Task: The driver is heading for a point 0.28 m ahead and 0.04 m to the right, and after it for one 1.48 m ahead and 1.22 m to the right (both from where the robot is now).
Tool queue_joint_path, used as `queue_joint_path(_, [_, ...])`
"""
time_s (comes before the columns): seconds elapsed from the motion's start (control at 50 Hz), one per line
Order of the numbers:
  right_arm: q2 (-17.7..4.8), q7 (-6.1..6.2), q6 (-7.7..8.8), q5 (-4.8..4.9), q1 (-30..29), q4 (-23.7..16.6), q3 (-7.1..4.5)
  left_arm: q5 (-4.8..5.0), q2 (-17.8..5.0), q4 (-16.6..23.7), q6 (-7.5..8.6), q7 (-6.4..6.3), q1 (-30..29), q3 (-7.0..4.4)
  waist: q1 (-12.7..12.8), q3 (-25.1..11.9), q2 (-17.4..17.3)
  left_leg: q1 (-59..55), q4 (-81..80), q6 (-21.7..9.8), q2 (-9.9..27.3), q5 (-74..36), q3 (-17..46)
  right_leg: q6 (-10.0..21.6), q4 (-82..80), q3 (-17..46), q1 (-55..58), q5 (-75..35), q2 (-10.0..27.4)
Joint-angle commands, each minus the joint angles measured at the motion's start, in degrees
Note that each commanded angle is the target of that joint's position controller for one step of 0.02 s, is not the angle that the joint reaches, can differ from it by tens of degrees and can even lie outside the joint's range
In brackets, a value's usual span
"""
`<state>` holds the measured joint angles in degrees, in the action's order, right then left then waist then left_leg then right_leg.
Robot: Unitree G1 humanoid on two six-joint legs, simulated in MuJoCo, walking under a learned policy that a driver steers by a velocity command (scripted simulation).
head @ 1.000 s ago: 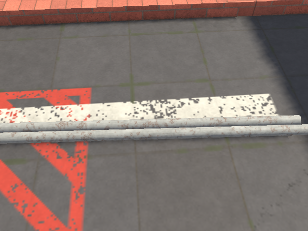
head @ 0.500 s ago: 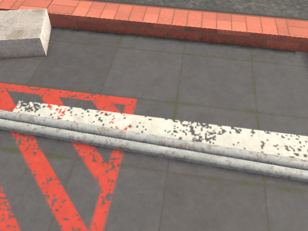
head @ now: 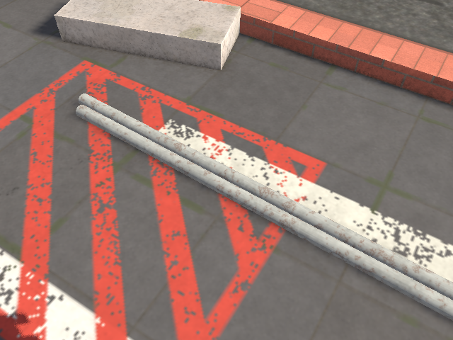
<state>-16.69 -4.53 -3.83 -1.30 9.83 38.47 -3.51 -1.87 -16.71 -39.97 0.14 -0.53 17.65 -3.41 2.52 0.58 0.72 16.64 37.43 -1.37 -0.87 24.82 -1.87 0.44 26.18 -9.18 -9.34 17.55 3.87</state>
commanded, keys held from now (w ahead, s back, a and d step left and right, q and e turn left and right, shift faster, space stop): w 0.16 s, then e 0.84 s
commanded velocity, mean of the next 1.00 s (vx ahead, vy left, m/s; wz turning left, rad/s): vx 0.14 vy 0.00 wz -0.24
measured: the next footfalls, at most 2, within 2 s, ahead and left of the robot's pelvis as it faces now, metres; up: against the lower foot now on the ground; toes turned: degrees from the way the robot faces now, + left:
left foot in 0.04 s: +0.03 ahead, +0.10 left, +0.00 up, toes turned +2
right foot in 0.48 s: +0.31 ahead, -0.05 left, +0.00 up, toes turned -4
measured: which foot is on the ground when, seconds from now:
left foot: up 0.00-0.02, down 0.04-0.48, up 0.50-1.00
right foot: down 0.00-0.02, up 0.04-0.46, down 0.48-1.00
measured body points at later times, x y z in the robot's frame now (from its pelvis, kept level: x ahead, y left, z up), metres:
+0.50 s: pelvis +0.17 +0.01 -0.02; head +0.21 +0.01 +0.42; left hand +0.31 +0.26 -0.14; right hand +0.21 -0.25 -0.16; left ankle +0.00 +0.10 -0.70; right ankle +0.27 -0.04 -0.74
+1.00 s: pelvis +0.24 +0.04 +0.00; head +0.27 +0.04 +0.45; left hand +0.42 +0.28 -0.12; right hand +0.30 -0.26 -0.11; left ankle +0.29 +0.15 -0.73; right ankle +0.27 -0.05 -0.74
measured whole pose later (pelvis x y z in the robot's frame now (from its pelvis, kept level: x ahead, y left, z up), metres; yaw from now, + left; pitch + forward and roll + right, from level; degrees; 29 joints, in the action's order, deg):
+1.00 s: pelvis +0.24 +0.04 +0.00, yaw -20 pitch +2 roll +1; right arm -16.0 2.5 -1.0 -0.3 10.2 41.0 -0.9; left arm -1.2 -16.9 -41.3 -2.9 0.6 15.0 -4.8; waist 2.3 1.4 1.2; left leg 18.8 34.9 0.4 -3.2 20.8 4.9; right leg 3.9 27.0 12.9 -19.1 7.8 -10.3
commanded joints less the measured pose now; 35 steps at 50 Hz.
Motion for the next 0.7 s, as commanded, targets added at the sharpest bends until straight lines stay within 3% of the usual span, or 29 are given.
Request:
queue_joint_path(0.02, [-3.66,0.89,2.83,-0.74,7.44,-0.68,-0.72,1.04,-7.91,2.26,0.48,0.39,-1.95,-2.30,-5.82,-0.79,3.26,-17.12,-15.26,-3.50,-4.12,-6.04,-2.84,6.83,-1.61,6.94,-11.30,3.98,8.95])
queue_joint_path(0.04, [-7.08,1.59,3.80,-1.55,15.63,1.68,-1.56,0.58,-2.95,3.24,0.50,0.68,-2.57,-0.72,-9.32,-4.25,-9.35,-28.19,-22.16,-5.04,6.50,2.93,12.54,3.97,15.13,-0.06,-21.04,9.12,3.63])
queue_joint_path(0.06, [-14.77,2.26,4.35,-0.56,18.30,0.13,-2.91,-0.33,-0.22,7.77,0.71,1.36,-6.88,0.28,-10.25,-2.13,-19.76,-31.83,-28.57,-11.62,22.40,14.70,40.63,1.55,28.26,-0.23,-39.96,19.25,-4.18])
queue_joint_path(0.08, [-12.32,3.21,4.36,-0.08,17.75,0.51,-2.51,-1.30,-5.75,7.64,0.60,1.68,-9.12,-1.00,-10.89,2.52,-10.66,-25.85,-28.03,-15.20,23.91,7.93,38.92,1.84,33.56,7.23,-41.65,15.73,-0.69])
queue_joint_path(0.12, [-7.57,3.57,4.90,-0.11,11.56,0.40,-0.59,0.44,-6.23,5.07,1.53,3.33,-6.75,-1.21,-5.72,5.74,-6.68,-19.72,-28.04,-12.14,16.20,-2.87,26.03,1.54,32.61,9.07,-36.93,4.15,1.76])
queue_joint_path(0.16, [-6.34,3.97,6.00,0.06,8.41,0.15,0.13,-0.62,-6.50,1.96,1.42,3.84,-2.80,-1.32,-3.30,3.92,-7.74,-18.00,-28.77,-9.73,11.35,-16.26,18.17,0.27,32.55,7.48,-32.10,-2.16,1.64])
queue_joint_path(0.2, [-6.02,3.90,6.99,0.39,8.49,1.24,0.44,-0.49,-5.23,0.20,0.88,3.77,-0.31,-0.94,-1.69,2.01,-6.01,-17.74,-26.05,-9.29,10.53,-40.51,11.64,-0.57,34.45,6.14,-29.83,-4.20,0.44])
queue_joint_path(0.24, [-5.95,4.02,7.36,0.48,9.95,2.74,0.54,0.05,-3.85,0.30,0.65,3.52,-1.70,-0.41,-1.88,2.06,-5.29,-16.69,-24.74,-8.72,10.26,-53.30,6.66,-1.05,33.72,5.81,-29.06,-5.58,-0.29])
queue_joint_path(0.3, [-4.91,4.49,7.11,0.12,10.53,4.35,1.05,0.44,-2.16,1.55,0.45,3.53,-6.39,0.44,-3.41,4.38,-6.19,-14.45,-24.69,-7.12,9.32,-54.74,1.52,-0.43,25.18,6.16,-27.06,-9.15,-1.90])
queue_joint_path(0.36, [-4.97,5.39,6.84,0.39,11.19,5.91,1.17,0.18,-1.14,2.45,0.53,3.57,-8.93,1.11,-4.33,4.38,-6.88,-15.31,-21.91,-6.12,9.97,-58.22,-0.71,1.52,14.84,4.19,-21.87,-11.74,-3.59])
queue_joint_path(0.42, [-7.21,6.63,6.68,0.60,9.52,6.31,0.45,-0.11,-3.16,1.11,0.86,2.99,-2.76,0.42,-1.55,0.21,-6.86,-18.06,-11.36,-4.70,11.30,-71.61,-0.65,4.66,10.64,2.94,-14.04,-8.27,-6.94])
queue_joint_path(0.44, [-7.74,6.77,6.48,0.51,8.60,6.20,0.20,-0.09,-4.12,-0.41,1.25,2.59,2.52,-0.06,0.60,-2.43,-6.02,-17.92,-3.80,-4.29,10.92,-70.80,-0.79,5.82,7.64,3.41,-8.92,-8.43,-8.19])
queue_joint_path(0.46, [-8.09,6.71,6.44,0.95,7.11,5.80,0.09,-0.62,-4.89,-1.84,1.98,2.05,7.88,-0.55,3.86,-4.86,-3.81,-14.63,7.40,-3.19,8.55,-62.08,-2.69,7.05,0.43,4.79,-1.51,-15.95,-8.07])
queue_joint_path(0.48, [-5.95,6.69,6.80,1.04,8.24,3.80,0.69,-0.82,-10.46,-1.66,2.40,1.45,11.65,-1.96,4.73,-10.47,3.78,-4.29,27.15,-1.22,2.63,-34.77,-5.51,11.44,1.45,19.20,9.77,-37.53,4.33])
queue_joint_path(0.5, [-1.92,6.13,6.21,1.50,14.55,2.20,1.24,0.92,-15.07,-0.60,1.93,1.17,8.70,-3.16,-1.58,-18.11,15.37,11.65,45.10,1.07,-8.50,9.77,-0.67,23.48,0.10,44.57,21.01,-63.72,19.08])
queue_joint_path(0.52, [-4.71,5.96,5.42,-0.85,13.74,3.38,1.23,3.84,-13.43,0.39,1.29,1.31,6.57,-3.62,-0.32,-19.71,6.67,12.67,46.85,1.16,-3.58,6.78,6.40,24.53,-2.73,42.28,17.27,-52.31,17.52])
queue_joint_path(0.56, [-5.40,5.75,4.99,-0.85,6.98,2.62,0.96,2.71,-5.97,1.01,-0.01,0.72,-0.03,-1.46,-2.02,-4.34,-1.33,15.24,40.20,1.49,0.55,1.94,5.56,19.80,-7.55,32.90,1.68,-31.37,11.60])
queue_joint_path(0.58, [-5.06,5.71,4.22,-1.02,5.59,1.84,0.99,2.44,-4.90,0.98,-0.38,0.52,-1.37,-1.11,-3.03,-1.45,-0.92,14.01,34.91,1.87,1.96,0.90,5.68,17.34,-9.31,29.96,-3.10,-27.46,8.42])
queue_joint_path(0.62, [-3.68,5.60,2.40,-1.25,8.21,2.65,1.39,1.54,-5.61,0.98,-0.60,0.61,-2.52,-1.31,-4.27,-2.09,0.81,9.10,30.51,2.59,1.03,-1.65,3.99,15.22,-10.24,25.92,-8.23,-26.25,4.71])
queue_joint_path(0.7, [-3.21,5.91,1.55,-0.76,6.31,1.82,1.44,1.18,-7.87,1.23,-0.79,0.91,-2.35,-2.29,-3.20,-3.94,3.12,10.77,22.02,3.94,1.03,-3.80,4.13,13.84,-10.90,27.13,-7.82,-15.42,2.90])
Velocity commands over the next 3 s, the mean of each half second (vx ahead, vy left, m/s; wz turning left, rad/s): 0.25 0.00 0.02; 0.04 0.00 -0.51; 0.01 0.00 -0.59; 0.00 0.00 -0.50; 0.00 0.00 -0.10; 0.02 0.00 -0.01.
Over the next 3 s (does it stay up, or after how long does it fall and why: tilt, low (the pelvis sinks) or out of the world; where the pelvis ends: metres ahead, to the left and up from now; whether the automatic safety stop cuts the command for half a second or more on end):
stays up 0.26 0.01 0.00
